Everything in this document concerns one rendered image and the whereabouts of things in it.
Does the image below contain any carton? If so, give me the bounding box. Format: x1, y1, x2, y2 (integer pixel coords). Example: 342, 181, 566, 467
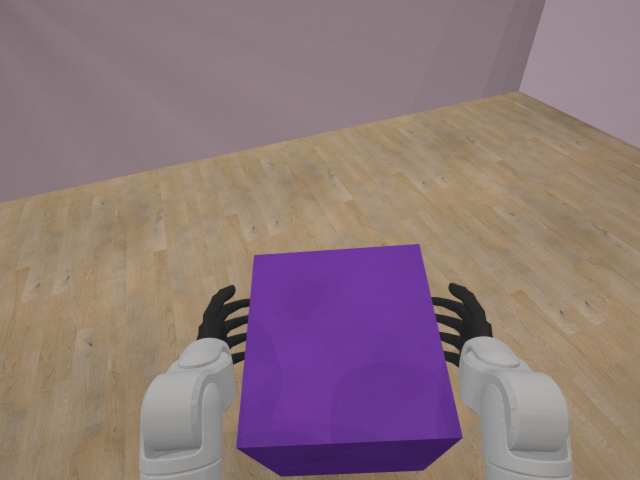
236, 244, 463, 477

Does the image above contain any left robot forearm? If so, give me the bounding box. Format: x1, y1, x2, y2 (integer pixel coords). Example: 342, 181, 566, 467
139, 338, 237, 480

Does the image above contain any right robot forearm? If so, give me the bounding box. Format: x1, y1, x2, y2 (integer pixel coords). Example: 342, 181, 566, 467
459, 336, 573, 480

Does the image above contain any robot right hand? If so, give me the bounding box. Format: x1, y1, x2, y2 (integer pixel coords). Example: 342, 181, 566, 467
431, 283, 493, 368

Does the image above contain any robot left hand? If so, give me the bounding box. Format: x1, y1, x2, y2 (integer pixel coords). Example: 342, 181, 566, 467
196, 285, 250, 365

